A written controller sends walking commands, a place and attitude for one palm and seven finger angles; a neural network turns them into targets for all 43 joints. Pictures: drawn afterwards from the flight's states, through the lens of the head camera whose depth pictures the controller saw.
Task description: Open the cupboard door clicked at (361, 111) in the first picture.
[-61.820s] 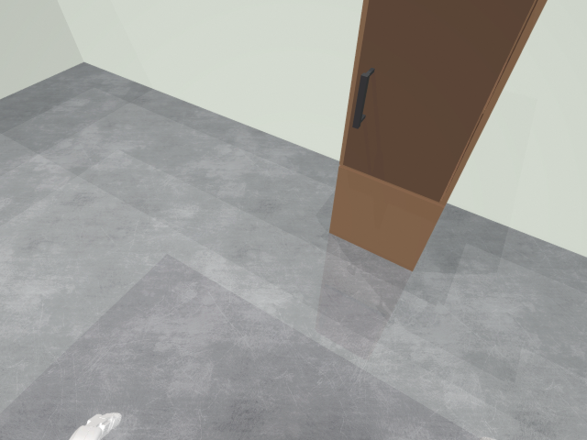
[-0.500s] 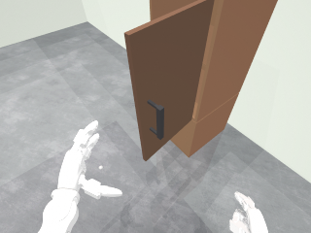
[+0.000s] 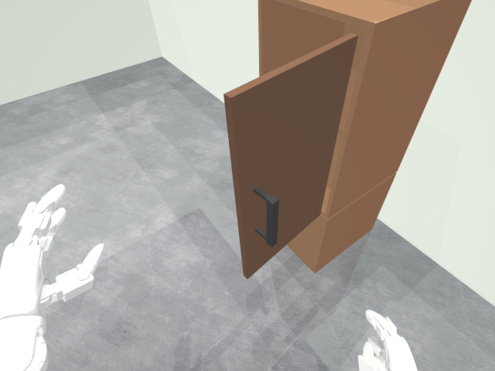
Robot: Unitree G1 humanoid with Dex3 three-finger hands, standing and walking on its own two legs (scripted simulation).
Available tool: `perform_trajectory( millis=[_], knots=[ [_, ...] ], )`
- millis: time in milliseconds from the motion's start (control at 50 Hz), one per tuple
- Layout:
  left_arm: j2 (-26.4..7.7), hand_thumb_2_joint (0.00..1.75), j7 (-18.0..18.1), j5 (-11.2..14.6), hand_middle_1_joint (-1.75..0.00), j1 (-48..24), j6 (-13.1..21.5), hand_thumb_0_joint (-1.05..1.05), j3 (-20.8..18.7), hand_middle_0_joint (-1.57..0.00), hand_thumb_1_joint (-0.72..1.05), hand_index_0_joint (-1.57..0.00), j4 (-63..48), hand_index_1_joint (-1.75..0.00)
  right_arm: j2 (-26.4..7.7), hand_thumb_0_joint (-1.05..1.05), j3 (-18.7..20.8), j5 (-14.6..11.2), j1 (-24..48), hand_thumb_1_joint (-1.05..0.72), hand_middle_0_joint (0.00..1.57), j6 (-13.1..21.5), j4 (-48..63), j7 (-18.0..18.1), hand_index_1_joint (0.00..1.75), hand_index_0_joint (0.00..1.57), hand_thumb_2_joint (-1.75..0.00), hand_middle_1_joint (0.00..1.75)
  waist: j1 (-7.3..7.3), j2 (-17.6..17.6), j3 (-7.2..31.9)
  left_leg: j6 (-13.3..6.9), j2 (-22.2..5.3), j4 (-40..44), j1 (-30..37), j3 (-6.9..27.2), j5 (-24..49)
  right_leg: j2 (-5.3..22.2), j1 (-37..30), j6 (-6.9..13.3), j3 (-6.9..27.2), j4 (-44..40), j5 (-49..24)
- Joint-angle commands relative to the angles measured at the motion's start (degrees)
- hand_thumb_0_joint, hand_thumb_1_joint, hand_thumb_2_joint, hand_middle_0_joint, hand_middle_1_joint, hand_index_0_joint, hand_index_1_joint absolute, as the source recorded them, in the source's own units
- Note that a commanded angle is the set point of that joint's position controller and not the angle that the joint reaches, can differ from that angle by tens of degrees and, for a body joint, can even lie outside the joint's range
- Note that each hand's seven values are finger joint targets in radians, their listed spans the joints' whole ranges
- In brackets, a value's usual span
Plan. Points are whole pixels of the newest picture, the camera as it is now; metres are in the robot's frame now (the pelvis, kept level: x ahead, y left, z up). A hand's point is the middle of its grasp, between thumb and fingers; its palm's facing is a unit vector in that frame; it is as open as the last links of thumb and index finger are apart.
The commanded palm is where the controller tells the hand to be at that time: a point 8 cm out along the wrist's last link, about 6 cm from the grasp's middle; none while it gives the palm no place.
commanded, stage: draw the hand back to the body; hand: left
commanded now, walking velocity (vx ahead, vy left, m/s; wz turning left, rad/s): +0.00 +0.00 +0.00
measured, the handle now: (265, 218) +0.46 +0.01 -0.07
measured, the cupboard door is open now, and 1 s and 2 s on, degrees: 97 97 97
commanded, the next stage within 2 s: step back with the hand held close in 0.46 s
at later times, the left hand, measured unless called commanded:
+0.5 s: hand (65, 266) +0.20 +0.25 +0.15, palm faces +0.42 -0.81 -0.41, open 7.4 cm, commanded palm +0.15 +0.29 +0.17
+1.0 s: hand (42, 290) +0.17 +0.26 +0.15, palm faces +0.36 -0.79 -0.50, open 7.4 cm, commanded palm +0.10 +0.30 +0.18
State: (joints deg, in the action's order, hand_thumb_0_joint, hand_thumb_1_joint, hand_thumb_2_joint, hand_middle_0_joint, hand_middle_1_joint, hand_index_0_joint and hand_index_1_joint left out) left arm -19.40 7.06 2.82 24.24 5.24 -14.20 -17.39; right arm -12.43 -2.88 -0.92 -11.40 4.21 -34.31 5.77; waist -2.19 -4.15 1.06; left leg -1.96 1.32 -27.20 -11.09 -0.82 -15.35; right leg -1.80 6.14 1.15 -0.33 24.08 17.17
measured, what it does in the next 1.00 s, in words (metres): stands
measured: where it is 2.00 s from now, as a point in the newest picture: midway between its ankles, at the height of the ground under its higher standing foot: outside the picture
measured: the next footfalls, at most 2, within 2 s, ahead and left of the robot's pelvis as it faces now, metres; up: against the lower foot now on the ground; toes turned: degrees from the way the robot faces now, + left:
right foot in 1.92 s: -0.30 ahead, -0.03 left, +0.00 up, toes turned -10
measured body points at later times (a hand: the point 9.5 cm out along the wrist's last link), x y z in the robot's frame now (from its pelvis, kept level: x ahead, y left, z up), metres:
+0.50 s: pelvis +0.00 -0.01 +0.00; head -0.01 -0.03 +0.45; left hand +0.17 +0.29 +0.17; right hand +0.18 -0.23 -0.08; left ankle -0.01 +0.09 -0.74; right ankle -0.05 -0.11 -0.74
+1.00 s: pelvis -0.04 +0.00 +0.00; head -0.02 -0.01 +0.45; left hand +0.14 +0.30 +0.18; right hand +0.13 -0.25 -0.08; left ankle -0.01 +0.09 -0.74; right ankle -0.05 -0.11 -0.74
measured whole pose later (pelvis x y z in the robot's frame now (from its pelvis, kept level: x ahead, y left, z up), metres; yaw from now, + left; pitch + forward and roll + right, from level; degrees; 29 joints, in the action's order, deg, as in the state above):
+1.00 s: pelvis -0.04 +0.00 +0.00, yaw +0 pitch +1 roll -1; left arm -25.0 7.8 3.6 32.0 8.0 -22.6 -26.6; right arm -13.8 0.2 -1.7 -10.1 0.1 -32.4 6.2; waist 0.7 -2.0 -0.7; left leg -1.7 0.1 -28.3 -16.9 -0.9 -12.1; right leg -2.8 11.9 1.3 -0.5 24.9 13.7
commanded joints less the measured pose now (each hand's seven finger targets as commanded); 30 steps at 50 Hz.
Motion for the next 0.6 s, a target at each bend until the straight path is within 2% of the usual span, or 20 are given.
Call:
perform_trajectory(
  millis=[0, 40, 60, 80, 100, 160, 220, 260, 320, 360, 420, 440, 460, 480, 540, 560, 580],
  knots=[
    [-11.0, 0.86, 0.8, 0.2, -0.3, -4.6, 4.2, 0.0, -9.5, -0.2, 0.8, -0.2, -14.6, -0.3, -5.8, 0.0, 2.7, 0.1, 6.5, -0.9, 0.2, 3.5, 8.3, -0.2, 0.3, 0.2, -0.9, 0.3, -0.26, -0.5, 6.2, 1.5, -2.7, 3.7, 7.4, 1.0, 22.3, 0.8, 1.3, -0.8, -1.2, -3.6, -18.8],
    [-12.7, 0.88, 1.0, 0.2, -0.3, -5.0, 4.6, 0.0, -12.0, -0.2, 0.87, -0.2, -15.7, -0.3, -5.9, 0.0, 2.9, 0.2, 6.5, -0.9, 0.2, 4.0, 7.9, -0.3, 0.3, 0.2, -0.9, 0.3, -0.45, -1.3, 5.7, 1.6, -2.6, 4.1, 7.3, 0.9, 21.4, 0.7, 1.2, -0.7, -1.4, -4.1, -18.2],
    [-13.8, 0.9, 1.1, 0.4, -0.3, -4.4, 4.7, 0.0, -13.8, -0.2, 0.9, -0.2, -15.1, -0.3, -6.1, 0.0, 3.1, 0.3, 6.8, -0.9, 0.2, 4.3, 7.5, -0.3, 0.3, 0.2, -0.9, 0.3, -0.73, 0.0, 5.4, 1.4, -2.5, 4.2, 7.1, 0.8, 20.5, 0.4, 1.1, -0.7, -1.3, -4.9, -18.1],
    [-10.7, 0.9, 0.8, 0.4, -0.3, -2.8, 4.4, 0.0, -11.4, -0.2, 0.9, -0.2, -12.5, -0.3, -5.9, 0.0, 3.0, 0.3, 6.6, -0.9, 0.2, 4.2, 7.3, -0.3, 0.3, 0.2, -0.9, 0.3, -0.27, 1.1, 3.9, 1.3, -2.4, 4.6, 6.8, 0.7, 19.8, 0.7, 1.4, -0.9, -1.5, -4.6, -17.6],
    [-9.1, 0.9, 0.5, 0.6, -0.3, -2.5, 4.1, 0.0, -9.8, -0.2, 0.9, -0.2, -11.0, -0.3, -6.0, 0.0, 3.2, 0.1, 6.4, -0.9, 0.2, 3.9, 7.2, -0.4, 0.3, 0.2, -0.9, 0.3, -0.03, 2.6, 2.9, 1.2, -2.5, 4.8, 6.6, 0.7, 19.2, 0.6, 2.0, -1.0, -1.5, -4.9, -17.3],
    [-7.8, 0.9, 0.1, 0.4, -0.3, -4.7, 4.0, 0.0, -8.1, -0.2, 0.9, -0.2, -10.0, -0.3, -6.7, 0.0, 3.7, 0.0, 6.5, -0.9, 0.2, 3.9, 7.0, -0.5, 0.3, 0.2, -0.9, 0.3, 0.44, 2.5, 1.0, 1.1, -2.5, 5.6, 6.9, 0.7, 15.6, 0.3, 3.5, -1.1, -1.4, -6.2, -14.3],
    [-10.0, 0.9, 0.6, 0.1, -0.3, -6.1, 4.5, 0.0, -9.8, -0.2, 0.9, -0.2, -11.9, -0.3, -6.8, 0.0, 3.9, 0.3, 6.4, -0.9, 0.2, 4.0, 7.4, -0.2, 0.3, 0.2, -0.9, 0.3, -0.14, 2.4, 4.9, 0.8, -2.0, 5.9, 7.7, 0.5, 15.3, 0.6, 1.2, -1.0, -1.2, -5.7, -14.6],
    [-11.9, 0.9, 0.8, 0.0, -0.3, -6.0, 4.6, 0.0, -11.2, -0.2, 0.9, -0.2, -13.3, -0.3, -6.6, 0.0, 3.8, 0.5, 7.1, -0.9, 0.2, 4.4, 7.4, 0.0, 0.3, 0.2, -0.9, 0.3, -0.57, 1.5, 5.7, 0.7, -1.8, 5.7, 8.1, 0.2, 15.4, 0.6, 0.6, -1.0, -0.9, -6.1, -15.2],
    [-12.5, 0.9, 1.1, -0.2, -0.3, -5.4, 5.1, 0.0, -11.7, -0.2, 0.9, -0.2, -16.0, -0.3, -5.9, 0.0, 3.4, 0.5, 7.4, -0.9, 0.2, 5.0, 7.4, 0.1, 0.3, 0.2, -0.9, 0.3, -0.93, -0.6, 7.0, 0.8, -1.5, 5.5, 8.2, 0.1, 17.6, 1.0, -1.1, -0.8, -0.9, -5.6, -17.3],
    [-13.5, 0.9, 1.1, -0.3, -0.3, -4.8, 5.0, 0.0, -12.7, -0.2, 0.9, -0.2, -16.6, -0.3, -6.1, 0.0, 3.4, 0.7, 7.5, -0.9, 0.2, 5.4, 7.0, 0.0, 0.3, 0.2, -0.9, 0.3, -1.09, -1.6, 6.8, 0.9, -1.6, 5.1, 8.3, -0.1, 19.1, 0.8, -1.2, -0.8, -0.8, -6.1, -18.9],
    [-11.2, 0.9, 0.9, 0.0, -0.3, -3.9, 4.6, 0.0, -11.1, -0.2, 0.9, -0.2, -14.4, -0.3, -5.6, 0.0, 3.2, 0.5, 7.3, -0.9, 0.2, 5.2, 6.6, -0.1, 0.3, 0.2, -0.9, 0.3, -0.6, -1.4, 3.5, 1.0, -1.7, 5.5, 7.3, -0.1, 18.1, 0.8, 0.0, -0.9, -1.0, -6.2, -17.8],
    [-11.3, 0.9, 0.8, -0.1, -0.3, -4.4, 4.6, 0.0, -11.1, -0.2, 0.9, -0.2, -14.7, -0.3, -5.8, 0.0, 3.4, 0.5, 7.1, -0.9, 0.2, 5.3, 6.6, -0.2, 0.3, 0.2, -0.9, 0.3, -0.53, -2.0, 3.7, 1.1, -1.8, 5.7, 7.6, -0.1, 18.2, 0.8, 0.1, -0.8, -0.9, -6.2, -17.7],
    [-11.5, 0.9, 0.7, 0.1, -0.3, -3.2, 4.4, 0.0, -11.9, -0.2, 0.9, -0.2, -12.7, -0.3, -5.9, 0.0, 3.5, 0.6, 7.3, -0.9, 0.2, 5.2, 6.3, -0.2, 0.3, 0.2, -0.9, 0.3, -0.69, 0.5, 2.1, 1.0, -1.8, 5.7, 7.1, -0.2, 17.3, 0.6, 0.9, -0.9, -1.0, -7.0, -17.3],
    [-10.4, 0.9, 0.4, 0.4, -0.3, -2.8, 4.2, 0.0, -11.0, -0.2, 0.9, -0.2, -11.7, -0.3, -5.8, 0.0, 3.5, 0.5, 7.2, -0.9, 0.2, 4.9, 6.4, -0.2, 0.3, 0.2, -0.9, 0.3, -0.46, 1.4, 1.7, 0.9, -1.9, 6.0, 6.9, -0.3, 16.3, 0.8, 0.9, -1.1, -1.0, -6.8, -16.5],
    [-10.1, 0.9, 0.1, 0.6, -0.3, -2.9, 4.3, 0.0, -11.0, -0.2, 0.9, -0.2, -10.6, -0.3, -6.0, 0.0, 3.8, 0.4, 7.1, -0.9, 0.2, 4.5, 6.5, -0.3, 0.3, 0.2, -0.9, 0.3, -0.53, 3.1, 1.9, 0.7, -1.8, 6.1, 6.7, -0.4, 15.2, 0.7, 0.7, -1.2, -0.8, -7.0, -15.8],
    [-13.9, 0.9, 0.2, 1.0, -0.3, -1.5, 5.3, 0.0, -14.9, -0.2, 0.9, -0.2, -17.9, -0.3, -5.7, 0.0, 4.0, 0.3, 8.2, -0.9, 0.2, 5.0, 7.7, -0.4, 0.3, 0.2, -0.9, 0.3, -1.81, 1.5, 4.6, 0.6, -1.8, 5.7, 7.7, -0.4, 16.4, 0.8, -1.0, -1.1, -0.6, -7.4, -16.8],
    [-19.4, 0.9, 0.7, -0.1, -0.3, -1.8, 7.0, 0.0, -20.0, -0.2, 0.9, -0.2, -19.6, -0.3, -8.7, 0.0, 4.6, 0.8, 7.1, -0.9, 0.2, 3.4, 9.1, 0.2, 0.3, 0.2, -0.9, 0.3, 2.09, 1.3, -1.2, -0.1, -2.0, 3.1, 3.2, 2.5, 14.8, 2.7, 4.5, -0.7, 3.1, -9.0, -19.9]
  ],
)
